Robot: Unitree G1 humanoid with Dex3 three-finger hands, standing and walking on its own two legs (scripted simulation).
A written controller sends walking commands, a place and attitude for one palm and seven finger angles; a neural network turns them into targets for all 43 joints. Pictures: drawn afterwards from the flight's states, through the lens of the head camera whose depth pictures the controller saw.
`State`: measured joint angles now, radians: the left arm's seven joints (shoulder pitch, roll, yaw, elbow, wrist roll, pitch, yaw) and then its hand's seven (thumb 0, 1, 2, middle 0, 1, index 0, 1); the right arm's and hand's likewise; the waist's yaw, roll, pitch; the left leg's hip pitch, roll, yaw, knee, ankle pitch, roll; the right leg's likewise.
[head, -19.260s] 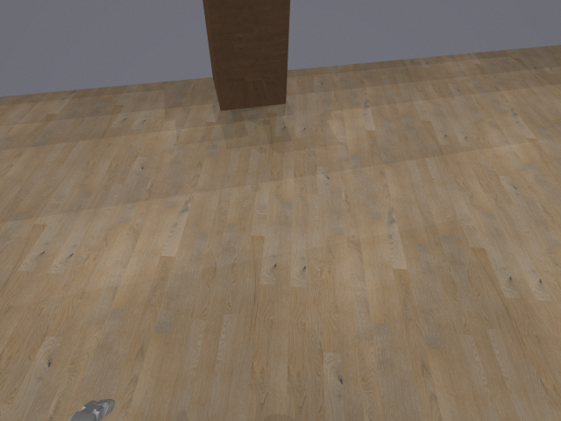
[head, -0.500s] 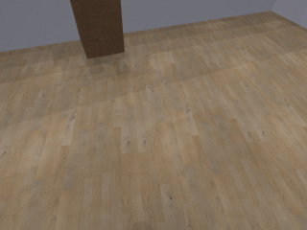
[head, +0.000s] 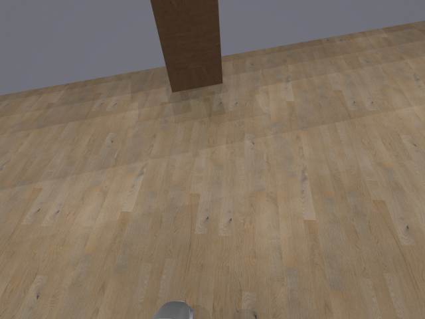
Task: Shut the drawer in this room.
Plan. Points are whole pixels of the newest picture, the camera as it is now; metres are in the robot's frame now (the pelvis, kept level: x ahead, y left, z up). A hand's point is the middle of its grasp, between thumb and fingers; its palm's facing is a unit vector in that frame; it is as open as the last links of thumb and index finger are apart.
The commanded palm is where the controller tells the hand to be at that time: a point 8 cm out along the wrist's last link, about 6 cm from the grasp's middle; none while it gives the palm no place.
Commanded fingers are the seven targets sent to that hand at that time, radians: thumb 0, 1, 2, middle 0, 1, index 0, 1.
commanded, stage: turn or walk to find it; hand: left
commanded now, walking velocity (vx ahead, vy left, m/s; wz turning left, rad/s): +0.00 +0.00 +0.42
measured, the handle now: out of the picture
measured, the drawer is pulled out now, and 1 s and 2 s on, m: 0.26 0.26 0.26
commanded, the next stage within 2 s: stand and wait in 0.34 s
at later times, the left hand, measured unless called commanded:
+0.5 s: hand out of the picture +0.10 +0.21 -0.19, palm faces +0.23 -0.96 -0.16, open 7.4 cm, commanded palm none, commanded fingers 0.00 0.90 0.90 -0.20 -0.30 -0.20 -0.30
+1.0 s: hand (161, 246) +0.31 +0.16 -0.16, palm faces +0.21 -0.95 -0.21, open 7.3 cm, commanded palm none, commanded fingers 0.00 0.90 0.90 -0.20 -0.30 -0.20 -0.30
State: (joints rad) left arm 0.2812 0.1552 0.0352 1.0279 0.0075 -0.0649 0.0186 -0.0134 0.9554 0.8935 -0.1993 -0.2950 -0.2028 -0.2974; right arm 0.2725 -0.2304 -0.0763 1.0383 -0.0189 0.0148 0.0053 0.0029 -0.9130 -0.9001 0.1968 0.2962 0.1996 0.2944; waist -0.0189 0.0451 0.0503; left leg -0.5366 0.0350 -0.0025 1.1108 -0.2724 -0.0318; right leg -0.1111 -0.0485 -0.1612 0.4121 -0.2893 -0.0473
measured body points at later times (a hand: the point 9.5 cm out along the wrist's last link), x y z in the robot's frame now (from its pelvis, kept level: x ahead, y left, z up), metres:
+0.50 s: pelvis +0.11 +0.03 -0.01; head +0.14 +0.06 +0.44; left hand +0.09 +0.26 -0.17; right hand +0.26 -0.18 -0.14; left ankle +0.11 +0.10 -0.75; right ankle +0.11 -0.13 -0.66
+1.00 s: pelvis +0.27 -0.03 -0.01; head +0.28 -0.05 +0.44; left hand +0.30 +0.21 -0.14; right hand +0.21 -0.26 -0.17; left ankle +0.17 +0.10 -0.67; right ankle +0.30 -0.11 -0.75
